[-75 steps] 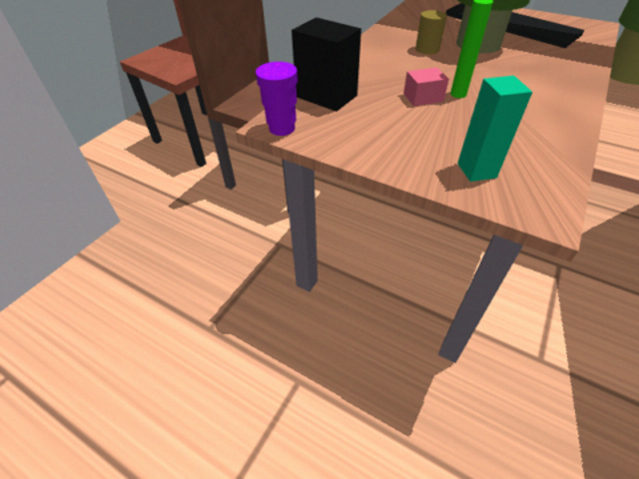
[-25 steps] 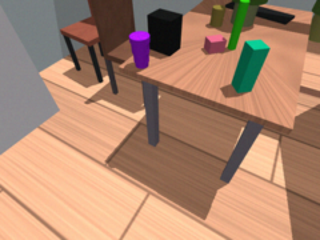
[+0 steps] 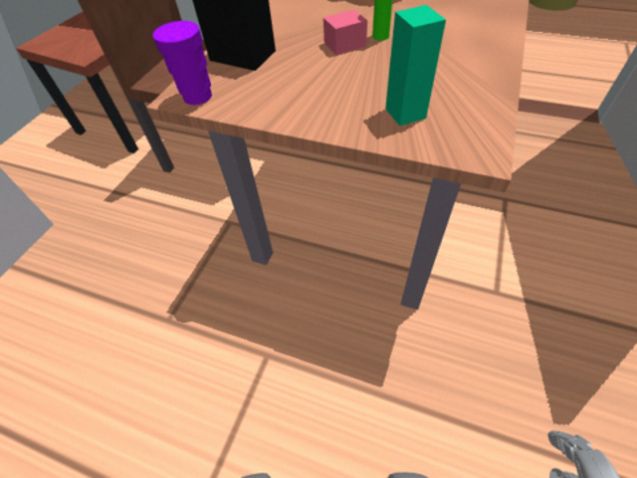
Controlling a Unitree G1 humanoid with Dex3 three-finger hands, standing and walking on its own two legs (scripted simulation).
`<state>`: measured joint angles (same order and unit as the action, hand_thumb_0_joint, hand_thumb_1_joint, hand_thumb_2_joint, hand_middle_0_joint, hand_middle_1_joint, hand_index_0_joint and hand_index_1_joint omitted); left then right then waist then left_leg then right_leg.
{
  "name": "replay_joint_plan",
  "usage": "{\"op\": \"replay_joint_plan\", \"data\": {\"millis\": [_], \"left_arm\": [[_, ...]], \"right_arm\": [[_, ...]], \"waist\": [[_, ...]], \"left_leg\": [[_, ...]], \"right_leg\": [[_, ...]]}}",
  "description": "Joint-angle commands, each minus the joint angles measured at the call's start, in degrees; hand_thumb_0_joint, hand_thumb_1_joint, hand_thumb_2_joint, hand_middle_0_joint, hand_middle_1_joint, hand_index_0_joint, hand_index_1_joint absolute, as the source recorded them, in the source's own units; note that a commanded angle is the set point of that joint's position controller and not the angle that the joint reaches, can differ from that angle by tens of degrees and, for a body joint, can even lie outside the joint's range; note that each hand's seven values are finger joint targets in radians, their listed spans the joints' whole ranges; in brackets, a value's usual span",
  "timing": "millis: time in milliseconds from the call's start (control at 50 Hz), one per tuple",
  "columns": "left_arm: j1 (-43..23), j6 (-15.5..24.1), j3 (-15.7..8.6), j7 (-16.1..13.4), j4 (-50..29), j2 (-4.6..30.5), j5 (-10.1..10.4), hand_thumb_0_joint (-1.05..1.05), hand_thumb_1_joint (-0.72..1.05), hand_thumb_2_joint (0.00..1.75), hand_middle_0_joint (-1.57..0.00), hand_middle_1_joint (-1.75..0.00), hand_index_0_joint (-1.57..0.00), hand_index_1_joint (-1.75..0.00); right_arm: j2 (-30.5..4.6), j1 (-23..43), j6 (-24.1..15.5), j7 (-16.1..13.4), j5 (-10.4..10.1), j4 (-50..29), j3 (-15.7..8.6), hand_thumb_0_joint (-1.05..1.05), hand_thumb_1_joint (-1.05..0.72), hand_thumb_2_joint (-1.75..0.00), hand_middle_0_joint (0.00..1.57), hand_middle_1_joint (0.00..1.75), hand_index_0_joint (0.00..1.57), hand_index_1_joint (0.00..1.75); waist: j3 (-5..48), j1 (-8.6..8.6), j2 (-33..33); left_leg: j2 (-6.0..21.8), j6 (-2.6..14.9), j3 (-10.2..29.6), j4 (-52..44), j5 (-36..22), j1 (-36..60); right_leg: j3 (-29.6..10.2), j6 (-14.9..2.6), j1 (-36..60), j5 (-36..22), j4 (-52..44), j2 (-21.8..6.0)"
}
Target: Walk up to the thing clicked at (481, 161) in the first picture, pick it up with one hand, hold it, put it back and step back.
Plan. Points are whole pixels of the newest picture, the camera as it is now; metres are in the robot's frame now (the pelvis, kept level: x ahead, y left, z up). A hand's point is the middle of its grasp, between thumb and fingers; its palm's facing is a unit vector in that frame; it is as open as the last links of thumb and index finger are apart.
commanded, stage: walk up
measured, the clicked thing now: (412, 69) +0.78 -0.15 +0.07
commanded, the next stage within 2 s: stand in 1.98 s
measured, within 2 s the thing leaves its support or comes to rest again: neither
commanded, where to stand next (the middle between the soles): +0.05 +0.04 m, yaw -14 degrees
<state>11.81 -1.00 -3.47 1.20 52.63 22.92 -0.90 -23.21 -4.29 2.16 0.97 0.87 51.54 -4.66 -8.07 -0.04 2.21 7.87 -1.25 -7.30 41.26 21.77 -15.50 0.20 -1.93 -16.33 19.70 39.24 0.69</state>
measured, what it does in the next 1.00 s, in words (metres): steps on the spot: left foot, then right foot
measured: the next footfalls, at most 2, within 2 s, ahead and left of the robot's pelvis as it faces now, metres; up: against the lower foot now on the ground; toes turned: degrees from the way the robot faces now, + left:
left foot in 0.42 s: +0.05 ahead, +0.16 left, +0.00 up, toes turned -14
right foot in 0.72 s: -0.02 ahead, -0.10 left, +0.00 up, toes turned -10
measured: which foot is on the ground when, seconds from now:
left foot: down 0.00-0.00, up 0.02-0.40, down 0.42-1.00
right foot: down 0.00-0.44, up 0.46-0.70, down 0.72-1.00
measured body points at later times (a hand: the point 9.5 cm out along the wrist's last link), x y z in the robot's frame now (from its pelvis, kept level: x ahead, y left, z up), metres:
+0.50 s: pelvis -0.02 +0.03 +0.00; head +0.02 +0.03 +0.45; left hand +0.12 +0.33 -0.11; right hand +0.03 -0.29 -0.11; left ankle +0.01 +0.15 -0.72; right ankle +0.00 -0.10 -0.70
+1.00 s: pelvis -0.03 +0.04 +0.01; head -0.02 +0.02 +0.46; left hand +0.13 +0.31 -0.10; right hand -0.03 -0.28 -0.12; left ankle +0.01 +0.17 -0.72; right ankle -0.06 -0.09 -0.72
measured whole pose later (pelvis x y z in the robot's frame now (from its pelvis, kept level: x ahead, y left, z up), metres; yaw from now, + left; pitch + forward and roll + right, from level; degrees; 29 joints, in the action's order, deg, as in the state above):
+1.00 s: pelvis -0.03 +0.04 +0.01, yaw -15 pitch -3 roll +1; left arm 11.2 1.2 -0.9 -0.2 54.5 20.4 -0.2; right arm -21.7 -10.6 0.3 1.0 0.6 54.9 -2.1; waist -4.6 -0.6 1.5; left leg 1.1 -1.1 -0.9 33.5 17.5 -12.3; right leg -5.6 1.0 -12.9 19.7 35.9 0.0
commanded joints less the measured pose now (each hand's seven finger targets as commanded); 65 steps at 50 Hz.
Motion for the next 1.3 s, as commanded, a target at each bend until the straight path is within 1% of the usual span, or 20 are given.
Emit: {"op": "replay_joint_plan", "data": {"millis": [0,20,80,240,380,420,440,460,520,600,680,700,720,740,760,880,940,980,1040,1280], "left_arm": [[5.9,2.9,-4.6,-2.2,-5.3,17.7,-1.5,0.0,0.9,0.9,-0.2,-0.3,-0.2,-0.3],[4.2,2.8,-5.1,-2.4,-6.2,19.6,-1.7,0.0,0.9,0.9,-0.2,-0.3,-0.2,-0.3],[0.0,2.9,-4.2,-3.1,-7.9,14.7,-0.8,0.0,0.9,0.9,-0.2,-0.3,-0.2,-0.3],[8.0,3.4,-3.8,-3.9,-8.4,13.4,-0.6,0.0,0.9,0.9,-0.2,-0.3,-0.2,-0.3],[-0.1,2.0,-2.7,-3.0,-11.7,12.4,0.2,0.0,0.9,0.9,-0.2,-0.3,-0.2,-0.3],[0.4,1.7,-1.2,-3.0,-11.8,7.1,0.9,0.0,0.9,0.9,-0.2,-0.3,-0.2,-0.3],[1.3,1.5,-2.1,-3.7,-10.5,10.5,0.4,0.0,0.9,0.9,-0.2,-0.3,-0.2,-0.3],[1.4,1.5,-2.5,-3.9,-9.4,12.7,-0.1,0.0,0.9,0.9,-0.2,-0.3,-0.2,-0.3],[3.1,1.9,-3.0,-2.6,-6.9,12.0,0.4,0.0,0.9,0.9,-0.2,-0.3,-0.2,-0.3],[0.9,2.6,-2.1,-1.6,-6.7,10.1,0.4,0.0,0.9,0.9,-0.2,-0.3,-0.2,-0.3],[5.5,4.3,-2.1,-2.5,-3.4,9.3,-0.5,0.0,0.9,0.9,-0.2,-0.3,-0.2,-0.3],[6.2,4.8,-2.6,-2.9,-3.0,11.3,-0.8,0.0,0.9,0.9,-0.2,-0.3,-0.2,-0.3],[5.9,5.3,-3.2,-3.2,-3.1,14.2,-1.2,0.0,0.9,0.9,-0.2,-0.3,-0.2,-0.3],[2.3,5.4,-2.9,-3.2,-4.1,15.7,-0.9,0.0,0.9,0.9,-0.2,-0.3,-0.2,-0.3],[0.2,5.2,-2.9,-3.0,-4.8,17.7,-0.8,0.0,0.9,0.9,-0.2,-0.3,-0.2,-0.3],[-4.5,4.8,-1.4,-2.5,-4.3,12.6,0.2,0.0,0.9,0.9,-0.2,-0.3,-0.2,-0.3],[-3.8,3.9,-0.3,-2.0,-3.5,9.0,1.1,0.0,0.9,0.9,-0.2,-0.3,-0.2,-0.3],[-2.6,3.8,-0.4,-2.1,-0.4,9.5,0.8,0.0,0.9,0.9,-0.2,-0.3,-0.2,-0.3],[-4.4,4.3,-0.5,-1.8,0.8,10.8,0.8,0.0,0.9,0.9,-0.2,-0.3,-0.2,-0.3],[-8.0,3.8,0.9,-1.8,5.5,9.9,0.8,0.0,0.9,0.9,-0.2,-0.3,-0.2,-0.3]], "right_arm": [[-8.0,2.0,1.1,-0.8,-0.4,-7.9,-1.4,0.0,-0.9,-0.9,0.2,0.3,0.2,0.3],[-9.7,1.5,1.2,-1.0,-0.4,-8.1,-2.1,0.0,-0.9,-0.9,0.2,0.3,0.2,0.3],[-10.7,-2.4,1.0,-1.0,-1.0,-5.0,-2.0,0.0,-0.9,-0.9,0.2,0.3,0.2,0.3],[-9.5,0.0,0.3,-1.2,0.5,-7.0,-1.3,0.0,-0.9,-0.9,0.2,0.3,0.2,0.3],[-8.6,-8.9,-1.4,-1.4,0.4,-3.4,-2.1,0.0,-0.9,-0.9,0.2,0.3,0.2,0.3],[-14.7,-7.4,-2.4,-1.6,1.5,-4.4,-3.2,0.0,-0.9,-0.9,0.2,0.3,0.2,0.3],[-16.3,-4.7,-2.7,-1.3,0.6,-5.5,-3.2,0.0,-0.9,-0.9,0.2,0.3,0.2,0.3],[-17.2,-3.5,-3.0,-1.1,0.6,-5.7,-3.7,0.0,-0.9,-0.9,0.2,0.3,0.2,0.3],[-12.5,-1.1,-3.5,-1.1,1.1,-7.0,-2.0,0.0,-0.9,-0.9,0.2,0.3,0.2,0.3],[-13.5,-4.7,-3.5,-0.7,1.3,-5.7,-1.9,0.0,-0.9,-0.9,0.2,0.3,0.2,0.3],[-11.9,-3.9,-2.1,-0.4,0.3,-6.7,-0.8,0.0,-0.9,-0.9,0.2,0.3,0.2,0.3],[-9.5,-4.5,-2.0,-0.4,-0.2,-6.9,-0.2,0.0,-0.9,-0.9,0.2,0.3,0.2,0.3],[-7.1,-4.8,-2.0,-0.5,-0.8,-7.4,0.6,0.0,-0.9,-0.9,0.2,0.3,0.2,0.3],[-6.8,-3.6,-1.6,-0.7,-0.7,-7.5,0.9,0.0,-0.9,-0.9,0.2,0.3,0.2,0.3],[-9.3,-3.0,-1.3,-1.2,-0.2,-6.3,-0.2,0.0,-0.9,-0.9,0.2,0.3,0.2,0.3],[-8.7,-6.7,-3.0,-0.7,-0.3,-1.7,-0.1,0.0,-0.9,-0.9,0.2,0.3,0.2,0.3],[-11.6,-5.1,-4.0,-1.0,0.3,-1.1,-0.5,0.0,-0.9,-0.9,0.2,0.3,0.2,0.3],[-12.5,-1.0,-3.8,-0.5,-0.1,-0.3,-0.3,0.0,-0.9,-0.9,0.2,0.3,0.2,0.3],[-10.2,-0.9,-3.9,-0.5,-0.2,1.1,0.8,0.0,-0.9,-0.9,0.2,0.3,0.2,0.3],[-9.8,1.2,-4.1,-0.7,-0.5,5.4,1.0,0.0,-0.9,-0.9,0.2,0.3,0.2,0.3]], "waist": [[7.2,2.07,-10.4],[8.0,1.75,-12.8],[8.9,-0.31,-8.3],[10.0,2.86,-9.7],[9.2,-2.66,-10.5],[7.8,-1.55,6.0],[7.6,-1.2,7.1],[5.8,-1.18,7.6],[2.6,0.99,5.2],[4.7,-1.63,10.1],[9.6,0.98,7.2],[11.2,1.4,3.4],[12.0,1.18,-5.3],[10.1,0.65,-7.1],[7.9,0.89,-8.8],[7.7,-2.2,-10.5],[9.2,-0.67,-4.7],[6.4,1.24,-1.5],[5.9,0.35,-0.9],[8.5,-0.01,-1.3]], "left_leg": [[-6.2,1.51,9.7,23.5,15.7,-14.5],[-6.0,1.47,11.1,25.5,16.0,-12.2],[-4.4,0.79,11.4,25.4,7.0,-12.9],[-5.5,0.29,11.4,10.3,7.3,-12.4],[-8.4,2.96,7.6,-12.3,-5.5,8.5],[6.9,8.57,30.2,-22.9,-8.2,9.3],[14.9,14.69,35.3,-23.3,-8.0,4.3],[17.5,18.28,38.1,-24.1,-6.2,-1.2],[6.3,13.14,20.4,-19.9,-17.3,0.0],[4.8,12.29,18.2,-18.5,-13.3,5.1],[2.4,9.1,11.9,-7.0,-25.1,3.7],[1.1,6.65,11.0,-2.8,-22.8,0.5],[-2.3,3.5,9.7,2.7,-12.8,-6.9],[-5.1,1.99,7.5,3.0,7.0,-10.1],[-4.3,2.03,9.8,7.1,12.7,-4.1],[-5.1,2.8,8.1,-12.1,-8.8,6.9],[2.4,6.52,18.3,-18.9,-12.7,8.9],[4.2,7.88,19.2,-20.5,-3.7,0.4],[-1.5,4.32,12.0,-18.1,-7.3,1.9],[0.0,3.98,10.7,-22.2,-13.4,8.4]], "right_leg": [[-34.0,-12.27,7.1,-21.0,-21.0,-19.1],[-37.1,-14.32,2.9,-19.7,-21.7,-20.5],[-21.7,-8.72,7.7,-21.8,-15.1,-12.3],[-22.6,-10.4,12.4,-26.1,-12.2,-11.5],[-18.8,-6.15,-4.8,-24.2,-5.0,-7.9],[-11.8,0.19,-12.9,-3.9,9.0,4.3],[-8.1,1.03,-11.0,14.0,17.2,5.1],[-9.2,1.3,-8.3,15.7,22.1,3.0],[-7.8,0.73,-8.8,10.1,20.4,2.5],[-2.7,1.8,-6.1,9.0,6.5,1.4],[0.0,0.52,8.5,-5.9,-17.1,2.8],[-5.8,-0.77,13.5,-10.9,-17.5,-0.1],[-19.2,-3.49,17.6,-17.3,-17.5,-8.0],[-28.6,-9.55,13.4,-15.3,-18.2,-16.9],[-31.0,-13.7,3.5,-15.0,-17.3,-19.4],[-13.6,-4.37,0.1,-20.3,-12.0,-8.2],[-9.5,-0.12,-2.2,-10.2,-8.7,-2.5],[-7.9,-0.48,5.2,-1.1,-11.1,-1.5],[-11.9,-1.6,5.2,-10.7,-13.8,-4.1],[-10.1,0.02,7.2,-18.2,-16.8,-4.3]]}}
